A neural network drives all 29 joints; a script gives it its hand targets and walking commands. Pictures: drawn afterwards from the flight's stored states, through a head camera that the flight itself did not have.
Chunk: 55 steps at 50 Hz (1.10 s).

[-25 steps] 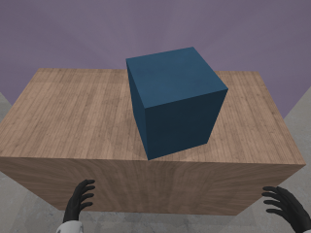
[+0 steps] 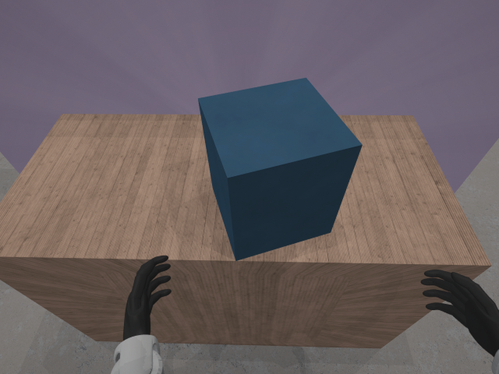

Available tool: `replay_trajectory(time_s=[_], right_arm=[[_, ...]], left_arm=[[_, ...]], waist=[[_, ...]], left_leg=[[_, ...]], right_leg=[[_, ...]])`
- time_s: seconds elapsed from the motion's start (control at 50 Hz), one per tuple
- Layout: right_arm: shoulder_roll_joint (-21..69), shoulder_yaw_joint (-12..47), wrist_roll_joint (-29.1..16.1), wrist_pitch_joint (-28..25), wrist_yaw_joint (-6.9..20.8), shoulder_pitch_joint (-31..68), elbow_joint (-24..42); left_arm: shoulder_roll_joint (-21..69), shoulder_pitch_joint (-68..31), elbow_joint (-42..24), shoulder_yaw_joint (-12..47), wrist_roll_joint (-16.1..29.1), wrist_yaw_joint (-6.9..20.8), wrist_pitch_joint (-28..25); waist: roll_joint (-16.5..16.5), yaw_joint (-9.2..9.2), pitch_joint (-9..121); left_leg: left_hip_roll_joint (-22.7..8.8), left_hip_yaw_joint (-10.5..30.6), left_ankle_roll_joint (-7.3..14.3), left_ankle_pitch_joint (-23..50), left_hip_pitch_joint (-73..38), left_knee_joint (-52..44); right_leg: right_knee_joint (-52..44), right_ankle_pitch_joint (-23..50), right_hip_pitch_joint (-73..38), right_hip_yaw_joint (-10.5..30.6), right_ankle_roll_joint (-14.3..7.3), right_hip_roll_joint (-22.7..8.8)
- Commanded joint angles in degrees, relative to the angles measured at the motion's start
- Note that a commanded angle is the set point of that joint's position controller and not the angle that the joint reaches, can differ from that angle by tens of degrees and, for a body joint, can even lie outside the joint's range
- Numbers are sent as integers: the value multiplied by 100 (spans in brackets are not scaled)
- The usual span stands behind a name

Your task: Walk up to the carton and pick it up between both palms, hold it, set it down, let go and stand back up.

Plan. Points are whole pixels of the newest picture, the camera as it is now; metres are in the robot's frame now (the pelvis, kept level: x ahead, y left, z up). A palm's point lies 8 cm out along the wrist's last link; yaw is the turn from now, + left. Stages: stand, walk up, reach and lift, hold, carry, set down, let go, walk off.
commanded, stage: reach and lift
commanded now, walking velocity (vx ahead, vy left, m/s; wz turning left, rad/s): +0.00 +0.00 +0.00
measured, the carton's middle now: (270, 171) +0.49 -0.02 +0.03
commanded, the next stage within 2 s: none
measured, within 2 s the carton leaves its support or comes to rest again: neither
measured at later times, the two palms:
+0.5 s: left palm (151, 302) +0.23 +0.16 +0.05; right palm (472, 266) +0.28 -0.29 +0.06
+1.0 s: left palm (136, 245) +0.28 +0.17 +0.11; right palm (459, 204) +0.34 -0.27 +0.12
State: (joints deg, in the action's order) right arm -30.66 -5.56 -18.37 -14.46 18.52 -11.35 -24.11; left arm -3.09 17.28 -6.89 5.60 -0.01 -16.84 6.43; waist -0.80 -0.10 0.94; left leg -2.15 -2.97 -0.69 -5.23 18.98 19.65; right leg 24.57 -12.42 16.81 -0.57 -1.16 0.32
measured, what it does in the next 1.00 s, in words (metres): stands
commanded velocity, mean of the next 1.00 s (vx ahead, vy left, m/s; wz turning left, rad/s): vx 0.00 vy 0.00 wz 0.00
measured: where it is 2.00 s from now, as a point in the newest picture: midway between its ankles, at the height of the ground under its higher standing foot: outside the picture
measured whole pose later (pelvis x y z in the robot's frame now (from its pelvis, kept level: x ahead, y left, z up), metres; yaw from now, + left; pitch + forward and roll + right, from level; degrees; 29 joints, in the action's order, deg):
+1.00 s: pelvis -0.01 +0.00 +0.00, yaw +0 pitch +4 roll +0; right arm -32.4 -2.2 -22.4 11.2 12.2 23.4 -25.1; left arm -1.5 -7.2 -17.0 -1.1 0.0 -19.3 40.1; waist 0.1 -0.1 1.2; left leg -3.0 -2.8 -1.0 -4.2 18.9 19.3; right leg 22.7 -10.5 16.1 -0.6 -1.6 1.2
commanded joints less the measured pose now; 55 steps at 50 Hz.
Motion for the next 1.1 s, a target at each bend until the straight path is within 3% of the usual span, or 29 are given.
replay_trajectory(time_s=[0.0,0.08,0.12,0.14,0.18,0.22,0.26,0.3,0.32,0.34,0.36,0.4,0.42,0.44,0.54,0.56,0.58,0.62,0.66,0.7,0.78,0.8,0.82,0.86,0.9,0.94,0.96,0.98,1.08], right_arm=[[-1661,-68,-1009,-299,95,547,1063],[-1674,-70,-1039,-138,59,1113,1249],[-1809,-145,-1044,-5,76,1450,1145],[-1754,-138,-1053,26,44,1379,1235],[-1671,109,-1083,119,-23,1393,1344],[-1794,-44,-1027,254,-86,1782,1302],[-1714,-78,-1021,308,-183,2058,1536],[-1715,-69,-1077,434,-166,2134,1197],[-1790,-139,-969,421,-220,2234,1341],[-1670,-157,-1006,504,-253,2148,1219],[-1619,19,-1133,592,-267,2528,1275],[-1558,30,-1049,748,-313,2722,1171],[-1603,68,-1123,757,-339,2664,1193],[-1774,-8,-1052,793,-375,2603,1241],[-1758,155,-1160,1061,-523,3335,1387],[-1788,43,-1098,1125,-585,3388,1392],[-1658,176,-1160,1194,-612,3497,1462],[-1778,105,-1221,1254,-710,3557,1544],[-1791,137,-1230,1389,-737,3734,1641],[-1807,144,-1222,1565,-754,4161,1592],[-1768,212,-1309,1970,-708,4657,1071],[-1887,109,-1264,1998,-709,4593,1192],[-1724,235,-1320,2091,-776,4734,1252],[-1948,5,-1237,2194,-789,5250,1321],[-1851,155,-1221,2279,-814,5393,1167],[-1886,211,-1219,2460,-784,5777,856],[-1854,288,-1259,2464,-795,5901,784],[-1927,164,-1202,2533,-765,6046,696],[-1917,327,-1245,2692,-752,6562,431]], left_arm=[[923,386,-1972,421,315,-206,-167],[769,-317,-2255,244,244,-270,-80],[907,-617,-1831,354,299,-311,68],[856,-501,-2145,405,426,-307,106],[745,-594,-2224,157,320,-322,161],[647,-1101,-2259,53,326,-305,247],[504,-1312,-2247,-63,342,-329,342],[636,-1475,-2465,-7,422,-338,448],[475,-1563,-2420,-117,437,-339,452],[451,-1685,-2413,-41,443,-347,489],[537,-1860,-2649,-110,487,-377,600],[445,-2070,-2591,-131,562,-383,766],[424,-1919,-2558,-302,388,-363,782],[449,-1775,-2438,-262,422,-339,878],[343,-2346,-2518,-622,373,-318,1305],[366,-2465,-2660,-534,445,-320,1417],[211,-2635,-2706,-779,395,-330,1491],[256,-2664,-2956,-697,436,-281,1624],[201,-2755,-3081,-683,540,-286,1825],[113,-3275,-2819,-847,530,-293,2006],[185,-3635,-2739,-868,526,-379,2489],[116,-3587,-2857,-946,471,-366,2596],[94,-3698,-2825,-1022,526,-346,2743],[53,-4379,-2889,-906,706,-321,2845],[30,-4515,-2561,-1027,624,-376,2927],[-12,-4841,-2295,-1183,632,-364,3138],[-61,-5048,-2252,-1236,589,-403,3157],[-38,-5164,-2030,-1199,638,-400,3254],[-52,-5463,-1411,-1283,649,-343,3472]], waist=[[-574,291,1587],[-521,402,1764],[-576,394,1542],[-689,328,1628],[-736,544,1667],[-830,513,1700],[-639,597,1804],[-559,478,1742],[-1000,463,1858],[-694,430,1887],[-488,621,1985],[-579,540,1961],[-499,664,2031],[-856,525,2021],[-720,705,2218],[-719,551,2335],[-699,743,2376],[-704,500,2459],[-589,558,2417],[-807,591,2395],[-214,648,2308],[-360,566,2282],[-571,746,2419],[-390,432,2658],[-431,695,2585],[-562,715,2550],[-326,789,2675],[-378,670,2711],[-361,868,2538]], left_leg=[[-173,512,-129,445,-2908,91],[-121,376,-88,342,-2681,125],[-186,469,-62,-360,-2552,-52],[-200,500,-106,-83,-2616,-39],[-131,279,-20,382,-2503,56],[-58,214,-22,89,-2358,-17],[0,153,-12,349,-2270,27],[-12,188,-39,252,-2355,-6],[-32,191,-30,233,-2233,72],[-50,221,-5,299,-2290,75],[-32,161,-47,293,-2258,13],[-14,198,-70,438,-2319,11],[-15,152,-50,529,-2329,74],[-59,167,-64,596,-2347,32],[20,58,-41,1048,-2315,58],[27,98,-61,1178,-2478,63],[75,48,-57,1436,-2372,120],[56,108,-103,1732,-2593,196],[74,70,-130,1774,-2642,142],[68,65,-69,1438,-2576,110],[1,138,-147,1292,-2683,2],[-42,191,-166,1419,-2781,12],[14,136,-96,1651,-2703,48],[20,214,-123,1198,-2766,84],[-21,168,-120,1198,-2625,71],[-44,168,-86,1028,-2501,7],[-28,154,-85,1027,-2570,16],[-35,224,-53,830,-2544,-39],[-23,167,-94,898,-2266,11]], right_leg=[[-853,846,672,-108,-457,369],[-743,781,568,40,-459,363],[-833,223,714,92,-484,315],[-804,499,607,102,-504,318],[-735,833,440,192,-423,334],[-821,500,366,271,-402,275],[-727,832,188,345,-403,285],[-847,690,198,343,-433,282],[-750,692,217,276,-371,338],[-750,791,212,338,-428,285],[-793,798,56,396,-427,262],[-818,965,67,397,-421,264],[-768,1075,14,447,-364,283],[-813,1115,-103,390,-388,297],[-812,1524,-390,426,-360,393],[-780,1751,-403,333,-386,430],[-750,2061,-565,457,-361,419],[-749,2290,-594,396,-344,486],[-781,2289,-639,334,-384,495],[-858,1841,-475,372,-382,466],[-976,1335,-230,400,-424,542],[-934,1515,-267,327,-473,599],[-949,1762,-375,376,-418,551],[-945,1376,-212,382,-448,516],[-906,1267,-114,371,-424,545],[-907,1165,-156,361,-400,556],[-928,1064,-150,344,-412,550],[-927,974,-110,351,-427,536],[-923,933,-120,366,-386,556]])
